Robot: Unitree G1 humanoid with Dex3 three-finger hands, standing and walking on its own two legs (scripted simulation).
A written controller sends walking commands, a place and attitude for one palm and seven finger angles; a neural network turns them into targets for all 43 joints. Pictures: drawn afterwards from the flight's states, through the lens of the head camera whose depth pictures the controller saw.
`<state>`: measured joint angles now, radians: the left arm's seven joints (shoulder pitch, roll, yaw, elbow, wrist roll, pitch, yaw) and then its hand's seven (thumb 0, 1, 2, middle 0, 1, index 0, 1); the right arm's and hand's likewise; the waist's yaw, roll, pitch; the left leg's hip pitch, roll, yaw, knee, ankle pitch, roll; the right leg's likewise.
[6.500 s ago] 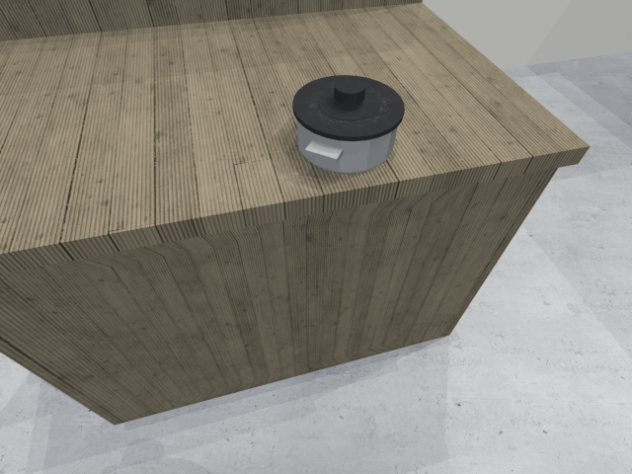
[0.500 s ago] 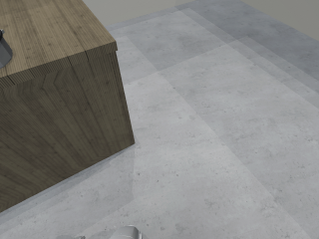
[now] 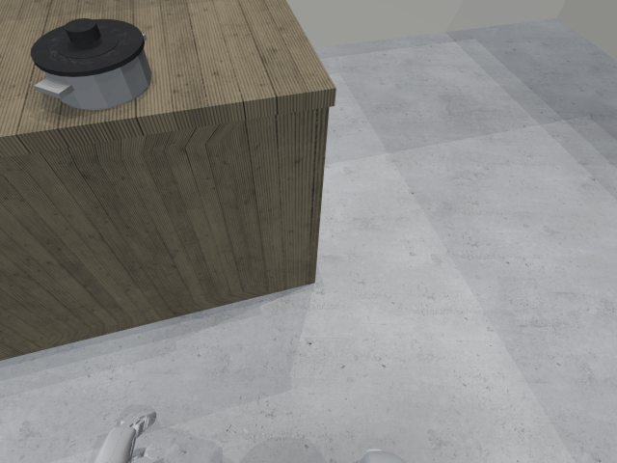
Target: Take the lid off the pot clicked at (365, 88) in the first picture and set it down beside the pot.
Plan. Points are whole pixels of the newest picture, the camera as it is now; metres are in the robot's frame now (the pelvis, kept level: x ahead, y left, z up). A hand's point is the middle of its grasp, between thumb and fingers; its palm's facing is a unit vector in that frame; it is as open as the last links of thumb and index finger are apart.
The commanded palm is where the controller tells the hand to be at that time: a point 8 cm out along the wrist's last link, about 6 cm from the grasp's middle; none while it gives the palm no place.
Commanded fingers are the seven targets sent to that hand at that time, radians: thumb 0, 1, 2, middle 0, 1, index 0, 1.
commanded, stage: turn to face it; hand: left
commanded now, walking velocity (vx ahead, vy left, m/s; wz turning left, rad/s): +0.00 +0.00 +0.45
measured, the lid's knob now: (83, 31) +0.73 +0.41 +0.15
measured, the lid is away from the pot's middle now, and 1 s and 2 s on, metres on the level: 0.00 0.00 0.00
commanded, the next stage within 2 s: take the last steps up to it in 0.38 s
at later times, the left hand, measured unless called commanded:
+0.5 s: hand out of the picture -0.03 +0.19 -0.18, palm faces +0.27 -0.94 -0.23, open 7.4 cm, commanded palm none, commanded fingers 0.00 0.90 0.90 -0.20 -0.30 -0.20 -0.30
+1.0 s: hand out of the picture +0.11 +0.21 -0.16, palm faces +0.30 -0.93 -0.22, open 7.3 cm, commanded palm none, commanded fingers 0.00 0.90 0.90 -0.20 -0.30 -0.20 -0.30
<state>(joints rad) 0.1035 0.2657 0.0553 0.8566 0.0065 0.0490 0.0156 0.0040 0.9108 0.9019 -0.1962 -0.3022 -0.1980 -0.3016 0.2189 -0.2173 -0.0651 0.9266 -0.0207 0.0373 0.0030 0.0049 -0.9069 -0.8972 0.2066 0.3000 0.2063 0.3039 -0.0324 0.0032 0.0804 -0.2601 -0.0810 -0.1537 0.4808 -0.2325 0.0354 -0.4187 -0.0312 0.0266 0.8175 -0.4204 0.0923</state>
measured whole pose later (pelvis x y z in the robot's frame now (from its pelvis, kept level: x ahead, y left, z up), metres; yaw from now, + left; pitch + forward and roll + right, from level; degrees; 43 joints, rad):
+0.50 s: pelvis +0.00 -0.01 -0.01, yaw +13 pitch +1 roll +0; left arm 0.31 0.22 0.04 0.93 0.02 0.03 0.02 0.00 0.91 0.90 -0.20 -0.30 -0.20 -0.30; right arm 0.11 -0.23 -0.05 0.94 0.00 0.04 0.01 0.01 -0.91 -0.90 0.20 0.30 0.20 0.30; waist 0.04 -0.03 0.10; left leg -0.26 0.00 0.03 0.56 -0.31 -0.02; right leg -0.26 -0.11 -0.14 0.58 -0.32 0.03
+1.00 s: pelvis +0.09 +0.01 -0.01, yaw +18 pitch +0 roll +0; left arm 0.21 0.17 0.04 0.97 0.02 -0.05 -0.02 0.00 0.91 0.90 -0.20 -0.30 -0.20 -0.30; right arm 0.38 -0.20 -0.04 1.10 -0.02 -0.01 -0.01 0.00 -0.92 -0.90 0.20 0.30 0.20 0.30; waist -0.01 0.05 0.04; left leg -0.22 -0.03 -0.02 0.79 -0.47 0.05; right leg -0.30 -0.04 -0.11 0.59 -0.27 -0.02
